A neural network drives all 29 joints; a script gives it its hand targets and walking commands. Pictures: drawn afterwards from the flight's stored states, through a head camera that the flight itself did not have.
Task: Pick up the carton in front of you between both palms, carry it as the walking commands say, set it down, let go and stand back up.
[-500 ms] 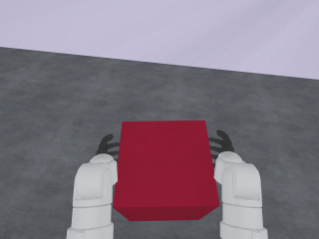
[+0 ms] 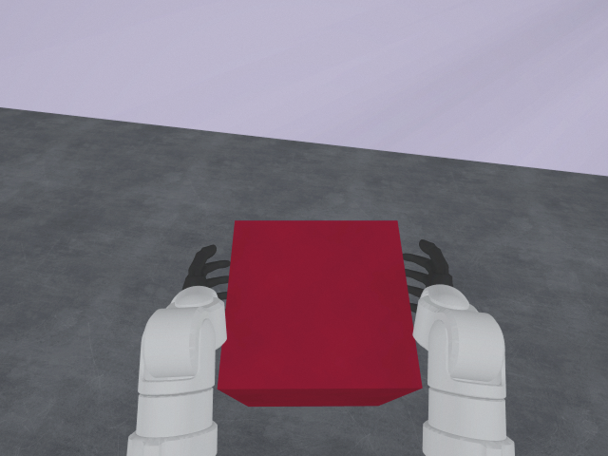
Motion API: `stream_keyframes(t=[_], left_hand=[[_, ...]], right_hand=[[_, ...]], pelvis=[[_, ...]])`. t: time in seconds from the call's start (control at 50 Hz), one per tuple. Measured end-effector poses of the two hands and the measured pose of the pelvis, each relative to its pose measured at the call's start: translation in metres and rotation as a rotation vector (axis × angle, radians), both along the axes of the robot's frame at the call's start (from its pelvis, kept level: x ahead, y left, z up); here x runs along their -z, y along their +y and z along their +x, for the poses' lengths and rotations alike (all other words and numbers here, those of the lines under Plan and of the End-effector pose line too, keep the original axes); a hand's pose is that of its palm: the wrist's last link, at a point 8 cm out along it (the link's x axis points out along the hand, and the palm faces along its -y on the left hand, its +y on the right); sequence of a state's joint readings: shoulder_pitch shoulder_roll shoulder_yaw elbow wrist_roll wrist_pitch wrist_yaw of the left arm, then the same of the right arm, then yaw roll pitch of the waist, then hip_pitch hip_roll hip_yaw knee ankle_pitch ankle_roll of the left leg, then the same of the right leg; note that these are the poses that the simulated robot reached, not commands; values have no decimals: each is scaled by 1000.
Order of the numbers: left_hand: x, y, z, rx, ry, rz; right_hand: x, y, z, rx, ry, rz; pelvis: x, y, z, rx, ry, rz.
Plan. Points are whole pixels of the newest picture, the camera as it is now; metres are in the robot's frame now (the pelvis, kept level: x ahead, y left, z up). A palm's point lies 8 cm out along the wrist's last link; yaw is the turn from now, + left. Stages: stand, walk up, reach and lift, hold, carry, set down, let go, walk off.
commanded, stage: carry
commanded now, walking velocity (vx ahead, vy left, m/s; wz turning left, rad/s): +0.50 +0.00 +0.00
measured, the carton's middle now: (314, 323) +0.32 +0.00 +0.00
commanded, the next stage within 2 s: none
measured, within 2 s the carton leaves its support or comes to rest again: neither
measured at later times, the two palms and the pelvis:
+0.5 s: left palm (231, 165) +0.61 +0.16 +0.07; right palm (384, 159) +0.61 -0.12 +0.09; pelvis +0.31 +0.02 +0.01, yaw -2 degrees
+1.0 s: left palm (250, 115) +0.75 +0.14 +0.10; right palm (388, 113) +0.75 -0.15 +0.11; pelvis +0.46 +0.00 +0.02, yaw -2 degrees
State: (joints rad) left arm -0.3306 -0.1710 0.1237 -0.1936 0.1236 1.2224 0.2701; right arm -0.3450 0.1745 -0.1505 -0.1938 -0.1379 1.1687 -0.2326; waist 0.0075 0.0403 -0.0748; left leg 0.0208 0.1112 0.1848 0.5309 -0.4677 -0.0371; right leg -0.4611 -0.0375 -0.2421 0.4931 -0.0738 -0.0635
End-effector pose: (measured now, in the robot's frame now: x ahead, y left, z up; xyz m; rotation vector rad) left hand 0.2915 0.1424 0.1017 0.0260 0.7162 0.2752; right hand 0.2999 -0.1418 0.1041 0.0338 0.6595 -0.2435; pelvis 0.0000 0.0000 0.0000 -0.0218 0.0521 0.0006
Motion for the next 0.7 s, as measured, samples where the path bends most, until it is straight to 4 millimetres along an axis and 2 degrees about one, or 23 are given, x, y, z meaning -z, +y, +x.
stream_keyframes(t=[0.1, 0.16, 0.24, 0.34, 0.44, 0.5, 0.56, 0.7], left_hand=[[8, -9, 53, -25, 111, 0], [2, -10, 87, -35, 120, 0], [-13, -12, 141, -27, 78, 0], [-16, -8, 216, 10, 47, -1], [10, 10, 291, 36, 55, -21], [29, 17, 319, 20, 117, -54], [35, 18, 337, 15, 162, -54], [13, 12, 388, 9, 84, -36]], right_hand=[[11, -9, 58, -16, 111, 7], [6, -10, 94, -23, 120, 12], [-8, -12, 145, -15, 78, 12], [-14, -8, 212, 12, 46, -1], [3, 9, 282, 29, 55, -30], [15, 17, 313, 22, 117, -54], [21, 18, 333, 24, 163, -46], [6, 12, 383, 15, 86, -32]], pelvis=[[-17, -14, 54, -22, 13, 28], [-26, -17, 88, -17, 20, 42], [-32, -15, 137, -7, 29, 50], [-27, -4, 209, -4, 23, 47], [-5, 16, 287, 21, -3, 31], [-8, 21, 312, 34, 3, 42], [-16, 23, 332, 44, 13, 28], [-21, 17, 380, 27, 2, 33]])
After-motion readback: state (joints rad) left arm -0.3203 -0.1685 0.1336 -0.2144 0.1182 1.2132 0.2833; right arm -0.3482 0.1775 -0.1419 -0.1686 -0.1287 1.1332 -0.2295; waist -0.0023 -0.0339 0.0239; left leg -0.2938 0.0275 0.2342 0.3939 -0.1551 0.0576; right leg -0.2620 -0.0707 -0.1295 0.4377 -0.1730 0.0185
